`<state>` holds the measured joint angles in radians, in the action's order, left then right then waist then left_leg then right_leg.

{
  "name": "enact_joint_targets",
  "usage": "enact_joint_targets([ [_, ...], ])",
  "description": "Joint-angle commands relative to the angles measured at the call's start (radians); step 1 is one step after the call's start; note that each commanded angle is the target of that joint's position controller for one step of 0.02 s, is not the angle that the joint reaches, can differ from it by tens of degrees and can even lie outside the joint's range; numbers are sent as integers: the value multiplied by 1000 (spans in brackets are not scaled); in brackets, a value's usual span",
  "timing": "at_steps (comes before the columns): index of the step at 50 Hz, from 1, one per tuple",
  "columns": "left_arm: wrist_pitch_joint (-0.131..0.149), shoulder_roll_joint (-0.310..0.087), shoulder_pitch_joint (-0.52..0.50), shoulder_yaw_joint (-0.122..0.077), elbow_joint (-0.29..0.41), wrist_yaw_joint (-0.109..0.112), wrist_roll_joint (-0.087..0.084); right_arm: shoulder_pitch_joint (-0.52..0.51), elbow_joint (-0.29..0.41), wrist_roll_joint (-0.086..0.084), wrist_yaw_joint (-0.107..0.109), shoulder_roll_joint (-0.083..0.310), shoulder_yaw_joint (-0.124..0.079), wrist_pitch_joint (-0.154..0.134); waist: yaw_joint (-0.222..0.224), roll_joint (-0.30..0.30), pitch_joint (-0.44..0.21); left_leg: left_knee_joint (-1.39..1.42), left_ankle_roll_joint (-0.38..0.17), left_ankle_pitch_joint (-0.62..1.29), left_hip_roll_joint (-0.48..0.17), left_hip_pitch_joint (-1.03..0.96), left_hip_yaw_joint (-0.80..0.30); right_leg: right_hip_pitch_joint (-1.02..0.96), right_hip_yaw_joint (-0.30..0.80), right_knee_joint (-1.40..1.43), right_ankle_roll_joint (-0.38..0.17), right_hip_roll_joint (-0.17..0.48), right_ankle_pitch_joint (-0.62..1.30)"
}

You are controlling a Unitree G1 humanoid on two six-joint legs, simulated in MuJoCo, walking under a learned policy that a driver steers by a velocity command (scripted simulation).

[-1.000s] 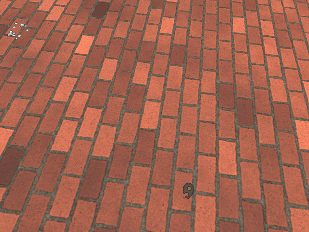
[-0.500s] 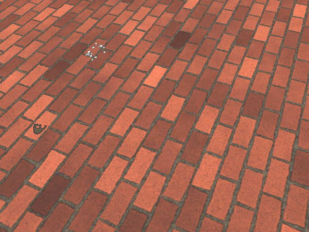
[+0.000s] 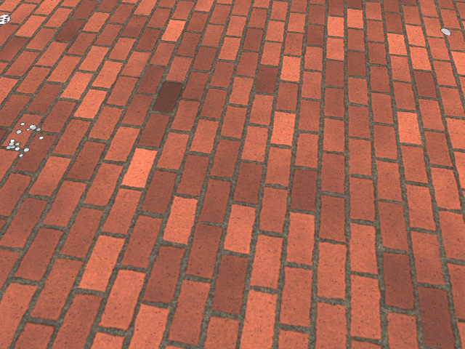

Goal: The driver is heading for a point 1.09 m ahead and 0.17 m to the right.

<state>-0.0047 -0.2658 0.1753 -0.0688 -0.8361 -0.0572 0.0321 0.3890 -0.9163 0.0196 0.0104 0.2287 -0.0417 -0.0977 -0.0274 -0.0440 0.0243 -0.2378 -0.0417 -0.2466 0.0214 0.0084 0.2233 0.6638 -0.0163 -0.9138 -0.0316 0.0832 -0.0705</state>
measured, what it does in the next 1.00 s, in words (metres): walks ahead, turning right: right foot, then left foot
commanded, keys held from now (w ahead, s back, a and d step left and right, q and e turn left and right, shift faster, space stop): w+e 0.56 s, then w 0.18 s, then w+q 0.26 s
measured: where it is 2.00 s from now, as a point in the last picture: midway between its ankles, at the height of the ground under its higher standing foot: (295, 256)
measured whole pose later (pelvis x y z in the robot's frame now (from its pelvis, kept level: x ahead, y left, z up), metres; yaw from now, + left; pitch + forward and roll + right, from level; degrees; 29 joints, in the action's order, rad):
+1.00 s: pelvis +0.53 -0.10 +0.00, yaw -21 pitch +1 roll +0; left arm 0.04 -0.27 0.18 -0.03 -0.77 -0.03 0.05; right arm 0.40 -0.89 0.00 -0.02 0.24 -0.05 -0.06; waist -0.04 -0.05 0.03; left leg -0.31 -0.07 -0.17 0.09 0.15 -0.02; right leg 0.54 0.03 -0.93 0.00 0.05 -0.26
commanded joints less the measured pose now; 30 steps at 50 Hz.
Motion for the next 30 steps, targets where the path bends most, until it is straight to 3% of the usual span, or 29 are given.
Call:
enact_joint_targets([
  [1, 11, 1, -120, 16, 98, -15, 3, -17, 46, 0, 5, 118, -23, -15, -1, 116, 71, 100, -99, 357, -273, 40, -63, -4, -45, 150, -14, 0, 73],
  [4, 12, -12, -174, 18, 130, -20, 8, 26, 21, 2, 11, 141, -30, -3, -13, 109, 81, 52, -85, 478, -298, -48, -21, -34, -94, 241, -56, -23, 6],
  [6, 11, -25, -157, 12, 134, -14, 10, 26, 13, 4, 16, 163, -35, 9, 5, 124, 55, -52, -71, 751, -301, -101, 16, -105, -134, 275, -96, -74, -84],
  [8, 16, -53, -36, -4, 106, -2, 9, 21, 10, 6, 19, 197, -44, 29, 61, 141, -28, -285, -64, 996, -300, -126, 38, -254, -161, 298, -144, -152, -193],
  [9, 26, -75, 100, -20, 65, 9, 14, 11, 16, 2, 17, 208, -46, 39, 124, 117, -108, -494, -48, 926, -287, -62, 53, -433, -149, 373, -174, -185, -170],
  [10, 32, -156, 256, -50, 22, 26, 25, 8, 42, 3, 14, 187, -40, 39, 188, 29, -208, -788, -14, 621, -259, 146, 56, -689, 43, 431, -224, -65, -254],
  [11, 22, -283, 207, -80, 48, 36, 6, 27, 125, -12, -8, 75, -19, 28, 108, -249, -297, -1192, 60, -268, -27, 631, -6, -1012, 634, 537, -389, 238, -268],
  [12, 7, -270, 237, -78, 68, 42, -12, -91, 149, 0, -12, 165, -32, 13, 166, -39, -311, -1266, 55, -242, -17, 763, -219, -1009, 744, 639, -400, 265, -195],
  [13, 6, -239, 192, -68, 50, 52, -17, -159, 172, -10, -16, 140, -25, 1, 139, 17, -172, -1221, 43, -144, -82, 799, -247, -904, 561, 633, -366, 242, -74],
  [14, 14, -178, 154, -52, 40, 55, -22, -135, 159, -12, -13, 130, -20, -7, 84, 77, -74, -1099, 42, -83, -120, 730, -245, -741, 453, 637, -315, 195, 83],
  [15, 22, -144, 105, -41, 41, 56, -28, -134, 153, 3, -11, 122, -22, 7, 39, 106, -33, -1015, 45, -69, -147, 659, -255, -642, 351, 649, -255, 119, 149],
  [16, 34, -131, 89, -35, 45, 58, -31, -89, 146, 22, -10, 114, -18, 27, 8, 50, -29, -983, 57, -67, -150, 584, -251, -567, 305, 646, -254, 94, 275],
  [18, 54, -124, 97, -31, 44, 54, -38, -75, 147, 34, -17, 108, -17, 60, -8, 32, -54, -930, 81, -75, -147, 548, -244, -527, 270, 662, -262, 55, 301],
  [21, 62, -155, 149, -38, 37, 53, -32, -165, 179, 29, -26, 99, -14, 73, 15, 22, -29, -807, 104, 12, -142, 600, -225, -504, 266, 697, -247, 26, 217],
  [25, 59, -155, 223, -39, 32, 51, -32, -326, 232, 23, -27, 101, -10, 72, 75, -10, 8, -613, 111, 145, -127, 680, -235, -559, 312, 711, -222, 23, 114],
  [30, 59, -160, 288, -38, 24, 59, -22, -444, 276, 14, -38, 101, 2, 54, 120, -23, 13, -429, 88, 211, -79, 660, -229, -653, 331, 649, -206, 41, 226],
])
Velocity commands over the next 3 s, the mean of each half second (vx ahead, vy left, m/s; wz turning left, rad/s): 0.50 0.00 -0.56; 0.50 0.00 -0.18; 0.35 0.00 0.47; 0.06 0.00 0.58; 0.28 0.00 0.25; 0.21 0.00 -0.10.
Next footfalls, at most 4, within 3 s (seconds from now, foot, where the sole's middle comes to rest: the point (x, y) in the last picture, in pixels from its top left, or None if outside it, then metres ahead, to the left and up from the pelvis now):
0.20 right None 0.25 -0.11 -0.78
0.74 left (244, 316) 0.59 -0.04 -0.78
1.24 right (325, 266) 0.74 -0.31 -0.78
1.70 left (258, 246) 0.82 -0.10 -0.78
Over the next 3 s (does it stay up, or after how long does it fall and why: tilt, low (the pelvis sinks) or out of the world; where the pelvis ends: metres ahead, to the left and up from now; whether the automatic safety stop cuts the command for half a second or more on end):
stays up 0.97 -0.09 -0.01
